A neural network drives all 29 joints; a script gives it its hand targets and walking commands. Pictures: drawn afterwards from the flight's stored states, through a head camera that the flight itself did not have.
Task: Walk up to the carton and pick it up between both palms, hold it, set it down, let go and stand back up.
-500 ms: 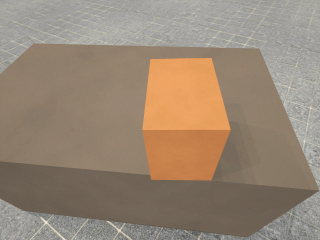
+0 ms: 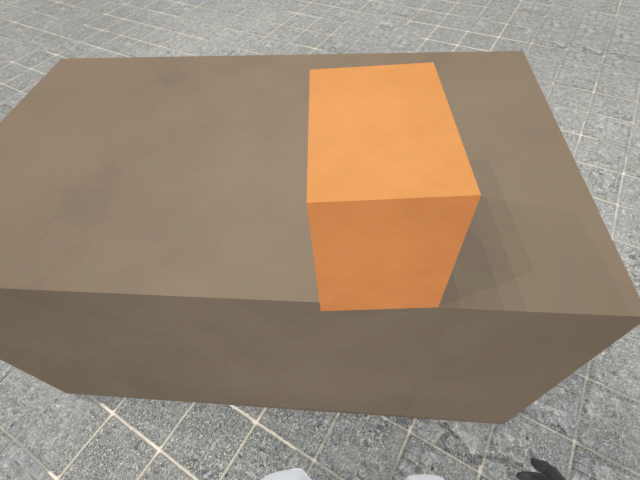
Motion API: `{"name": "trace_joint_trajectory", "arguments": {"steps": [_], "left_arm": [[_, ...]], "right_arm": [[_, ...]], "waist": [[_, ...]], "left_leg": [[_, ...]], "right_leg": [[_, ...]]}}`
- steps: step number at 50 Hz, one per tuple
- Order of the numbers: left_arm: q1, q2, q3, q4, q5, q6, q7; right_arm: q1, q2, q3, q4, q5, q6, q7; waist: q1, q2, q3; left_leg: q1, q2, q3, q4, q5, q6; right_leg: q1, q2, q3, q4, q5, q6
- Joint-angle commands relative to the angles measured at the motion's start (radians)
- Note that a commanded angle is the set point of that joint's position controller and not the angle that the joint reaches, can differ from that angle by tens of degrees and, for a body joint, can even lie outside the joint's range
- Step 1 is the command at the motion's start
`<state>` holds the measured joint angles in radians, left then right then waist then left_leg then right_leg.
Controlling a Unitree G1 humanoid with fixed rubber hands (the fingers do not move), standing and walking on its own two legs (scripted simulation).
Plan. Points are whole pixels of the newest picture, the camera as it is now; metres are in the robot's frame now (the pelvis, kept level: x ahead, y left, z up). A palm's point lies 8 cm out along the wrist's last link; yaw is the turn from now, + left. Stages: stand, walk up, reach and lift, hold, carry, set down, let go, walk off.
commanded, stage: walk up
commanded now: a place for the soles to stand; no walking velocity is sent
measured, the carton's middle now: (375, 190) +0.50 -0.05 +0.04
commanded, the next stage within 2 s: none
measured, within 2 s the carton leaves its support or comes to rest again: neither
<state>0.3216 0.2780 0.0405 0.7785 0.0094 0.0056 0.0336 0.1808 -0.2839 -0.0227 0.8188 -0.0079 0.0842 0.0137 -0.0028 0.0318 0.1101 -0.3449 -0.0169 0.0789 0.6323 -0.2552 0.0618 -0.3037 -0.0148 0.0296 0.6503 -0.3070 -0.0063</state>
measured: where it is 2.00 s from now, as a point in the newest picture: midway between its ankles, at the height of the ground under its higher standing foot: outside the picture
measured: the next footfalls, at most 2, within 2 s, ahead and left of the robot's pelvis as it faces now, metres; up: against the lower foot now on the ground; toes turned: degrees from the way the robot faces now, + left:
none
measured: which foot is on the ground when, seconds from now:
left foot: down 0.00-1.00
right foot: down 0.00-1.00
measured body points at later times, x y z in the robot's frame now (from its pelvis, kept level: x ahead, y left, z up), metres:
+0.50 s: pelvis +0.01 +0.01 +0.01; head +0.03 +0.00 +0.46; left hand +0.05 +0.27 -0.12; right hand +0.07 -0.27 -0.12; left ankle +0.05 +0.09 -0.72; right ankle +0.02 -0.14 -0.72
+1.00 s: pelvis +0.04 -0.01 +0.01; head +0.07 -0.02 +0.45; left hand +0.18 +0.24 -0.11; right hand +0.09 -0.29 -0.13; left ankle +0.05 +0.09 -0.72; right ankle +0.02 -0.14 -0.72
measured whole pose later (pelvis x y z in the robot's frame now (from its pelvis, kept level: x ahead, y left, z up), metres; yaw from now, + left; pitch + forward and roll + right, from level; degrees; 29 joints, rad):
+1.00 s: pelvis +0.04 -0.01 +0.01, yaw -8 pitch +0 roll +1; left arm 0.27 0.25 0.01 0.71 0.00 0.00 0.02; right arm 0.21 -0.29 0.00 0.82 -0.01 0.05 0.01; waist -0.02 0.00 0.06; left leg -0.27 0.03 0.21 0.57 -0.30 0.04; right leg -0.30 0.02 0.14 0.63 -0.33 0.02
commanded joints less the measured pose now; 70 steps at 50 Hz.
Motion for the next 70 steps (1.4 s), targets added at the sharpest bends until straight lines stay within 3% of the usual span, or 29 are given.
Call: {"name": "trace_joint_trajectory", "arguments": {"steps": [1,3,6,7,8,10,11,12,16,18,20,22,25,28,29,31,32,35,36,38,47,49,50,54,55,58,64,67,70], "left_arm": [[0.032,0.216,0.060,-0.107,0.017,-0.025,0.007],[-0.036,0.182,0.040,-0.127,0.010,-0.025,0.003],[0.019,0.163,0.026,-0.102,0.001,-0.022,-0.008],[0.039,0.133,0.027,-0.107,-0.002,-0.014,-0.010],[0.063,0.138,0.023,-0.117,0.000,-0.012,-0.015],[0.141,0.109,0.020,-0.068,-0.008,-0.008,-0.019],[0.137,0.110,0.020,-0.072,-0.004,-0.010,-0.015],[0.169,0.116,0.029,-0.031,-0.008,-0.007,-0.017],[0.146,0.143,0.039,-0.044,0.000,-0.027,-0.014],[0.178,0.101,0.025,-0.033,0.005,-0.030,-0.009],[0.169,0.116,0.029,-0.039,0.001,-0.029,-0.009],[0.144,0.138,0.039,-0.052,0.010,-0.026,-0.007],[0.130,0.127,0.037,-0.058,0.001,-0.037,-0.002],[0.105,0.152,0.038,-0.067,0.000,-0.046,0.000],[0.095,0.156,0.029,-0.092,0.004,-0.052,0.001],[0.045,0.183,0.040,-0.107,0.000,-0.048,-0.001],[0.081,0.150,0.032,-0.105,0.001,-0.042,0.000],[0.095,0.171,0.023,-0.101,-0.002,-0.037,0.007],[0.092,0.139,0.025,-0.102,-0.006,-0.036,0.008],[0.050,0.167,0.036,-0.130,-0.004,-0.035,0.008],[0.035,0.158,0.030,-0.143,-0.007,-0.026,-0.001],[0.046,0.134,0.033,-0.154,-0.007,-0.026,0.010],[0.035,0.148,0.024,-0.154,-0.002,-0.024,0.011],[0.015,0.129,0.032,-0.162,-0.008,-0.023,0.007],[0.001,0.113,0.033,-0.166,-0.006,-0.020,0.008],[0.000,0.130,0.037,-0.178,-0.002,-0.018,0.004],[0.006,0.195,0.040,-0.178,0.001,-0.023,0.006],[-0.016,0.217,0.050,-0.185,0.002,-0.027,0.000],[-0.037,0.215,0.054,-0.178,0.001,-0.029,0.003]], "right_arm": [[0.008,-0.104,-0.024,-0.091,-0.003,-0.028,0.001],[0.072,-0.126,-0.028,-0.075,-0.007,-0.043,-0.001],[0.067,-0.144,-0.047,-0.092,-0.009,-0.064,-0.004],[0.055,-0.158,-0.044,-0.088,-0.016,-0.071,-0.009],[0.056,-0.183,-0.048,-0.093,-0.013,-0.073,-0.014],[0.028,-0.215,-0.057,-0.087,-0.009,-0.067,-0.017],[0.002,-0.195,-0.050,-0.098,-0.001,-0.065,-0.020],[0.008,-0.194,-0.047,-0.083,-0.003,-0.061,-0.022],[0.035,-0.211,-0.050,-0.072,0.005,-0.051,-0.019],[0.032,-0.173,-0.038,-0.055,0.003,-0.051,-0.021],[0.039,-0.182,-0.039,-0.059,0.006,-0.044,-0.021],[0.030,-0.185,-0.042,-0.063,0.004,-0.044,-0.018],[0.043,-0.160,-0.034,-0.040,-0.006,-0.050,-0.017],[0.029,-0.154,-0.027,-0.052,-0.010,-0.056,-0.013],[0.043,-0.147,-0.018,-0.044,-0.001,-0.060,-0.010],[0.077,-0.150,-0.020,-0.042,-0.001,-0.060,-0.008],[0.070,-0.142,-0.017,-0.055,-0.011,-0.055,-0.010],[0.057,-0.139,-0.018,-0.054,-0.004,-0.056,-0.012],[0.044,-0.151,-0.019,-0.072,-0.011,-0.054,-0.016],[0.046,-0.153,-0.024,-0.066,-0.013,-0.057,-0.019],[0.038,-0.166,-0.021,-0.093,-0.008,-0.061,-0.015],[0.011,-0.170,-0.026,-0.107,-0.011,-0.054,-0.013],[0.014,-0.151,-0.021,-0.114,-0.004,-0.054,-0.014],[0.020,-0.199,-0.033,-0.110,-0.008,-0.044,-0.015],[0.014,-0.204,-0.038,-0.113,-0.008,-0.043,-0.013],[0.020,-0.192,-0.031,-0.120,-0.005,-0.036,-0.011],[0.036,-0.188,-0.035,-0.135,-0.004,-0.022,-0.003],[0.015,-0.181,-0.030,-0.143,-0.006,-0.022,0.002],[0.066,-0.163,-0.036,-0.125,-0.004,-0.038,0.003]], "waist": [[-0.014,-0.199,-0.005],[-0.053,-0.158,-0.025],[-0.031,-0.162,-0.048],[-0.028,-0.081,-0.085],[-0.009,-0.079,-0.098],[0.016,0.068,-0.070],[0.008,0.030,-0.024],[0.025,0.106,-0.029],[0.016,0.065,-0.071],[0.027,-0.016,-0.072],[0.021,0.060,-0.071],[0.010,-0.028,-0.026],[-0.014,0.012,-0.060],[-0.006,-0.109,-0.117],[-0.022,-0.075,-0.089],[-0.038,-0.141,-0.118],[-0.025,-0.084,-0.112],[-0.015,-0.170,-0.150],[-0.006,-0.087,-0.157],[-0.009,-0.128,-0.121],[-0.003,-0.043,-0.209],[0.014,-0.009,-0.180],[-0.011,-0.086,-0.188],[-0.007,0.034,-0.135],[0.001,-0.005,-0.139],[-0.017,0.048,-0.130],[-0.031,-0.087,-0.080],[-0.009,-0.174,-0.052],[-0.030,-0.216,-0.062]], "left_leg": [[0.090,0.059,-0.103,0.010,-0.138,-0.038],[0.178,0.070,-0.111,-0.020,-0.108,-0.020],[0.207,0.124,-0.191,-0.191,-0.122,-0.009],[0.172,0.172,-0.244,-0.265,-0.152,0.010],[0.136,0.203,-0.303,-0.314,-0.190,0.017],[0.027,0.234,-0.328,-0.441,-0.342,-0.004],[-0.018,0.245,-0.296,-0.470,-0.347,-0.003],[0.006,0.227,-0.285,-0.456,-0.385,-0.012],[0.030,0.208,-0.208,-0.431,-0.295,-0.021],[0.033,0.199,-0.187,-0.384,-0.258,-0.007],[0.065,0.168,-0.150,-0.354,-0.266,-0.006],[0.060,0.181,-0.155,-0.367,-0.253,-0.022],[0.125,0.182,-0.119,-0.316,-0.224,0.019],[0.183,0.157,-0.079,-0.221,-0.029,0.010],[0.189,0.143,-0.054,-0.199,0.026,0.004],[0.213,0.138,-0.055,-0.175,0.046,-0.005],[0.219,0.141,-0.041,-0.175,0.055,-0.005],[0.226,0.136,-0.047,-0.124,0.137,-0.013],[0.216,0.133,-0.048,-0.121,0.151,-0.008],[0.239,0.133,-0.059,-0.132,0.145,-0.019],[0.231,0.192,-0.050,-0.140,0.317,0.030],[0.177,0.180,-0.030,-0.118,0.264,0.038],[0.217,0.180,-0.030,-0.098,0.274,0.046],[0.147,0.242,-0.055,-0.151,0.237,0.088],[0.119,0.252,-0.064,-0.180,0.184,0.098],[0.091,0.257,-0.039,-0.161,0.119,0.088],[0.132,0.188,-0.056,-0.115,-0.059,0.028],[0.176,0.091,-0.037,-0.030,-0.097,-0.026],[0.174,0.079,-0.067,-0.004,-0.107,-0.018]], "right_leg": [[-0.189,-0.247,0.373,-0.413,-0.298,-0.138],[-0.237,-0.216,0.310,-0.367,-0.258,-0.116],[-0.221,-0.095,0.152,-0.262,-0.216,-0.049],[-0.157,-0.070,0.117,-0.198,-0.175,-0.038],[-0.123,-0.019,0.089,-0.121,-0.124,-0.030],[-0.013,-0.007,0.047,-0.070,-0.091,-0.020],[0.003,-0.011,0.051,-0.076,-0.055,-0.018],[-0.009,-0.021,0.052,-0.081,-0.062,-0.010],[0.026,-0.015,0.058,-0.085,-0.003,-0.044],[0.041,-0.030,0.081,-0.128,0.030,-0.039],[-0.007,-0.036,0.116,-0.147,-0.006,-0.065],[-0.041,-0.034,0.090,-0.170,-0.004,-0.042],[-0.092,-0.025,0.116,-0.149,0.022,-0.027],[-0.055,-0.061,0.158,-0.188,0.137,-0.039],[-0.079,-0.080,0.198,-0.191,0.169,-0.041],[-0.098,-0.095,0.232,-0.217,0.175,-0.055],[-0.074,-0.090,0.225,-0.202,0.224,-0.045],[-0.039,-0.116,0.247,-0.206,0.328,-0.056],[-0.022,-0.130,0.277,-0.199,0.360,-0.065],[-0.074,-0.121,0.281,-0.201,0.329,-0.073],[-0.009,-0.048,0.200,-0.070,0.305,-0.044],[0.014,-0.068,0.199,-0.060,0.321,-0.047],[-0.025,-0.067,0.210,-0.069,0.329,-0.044],[-0.032,-0.002,0.138,0.046,0.239,-0.033],[-0.009,0.003,0.106,0.055,0.207,-0.036],[-0.029,-0.009,0.152,0.031,0.187,-0.031],[-0.161,-0.060,0.278,-0.114,0.040,-0.061],[-0.259,-0.098,0.434,-0.273,-0.081,-0.098],[-0.233,-0.124,0.473,-0.291,-0.060,-0.112]]}}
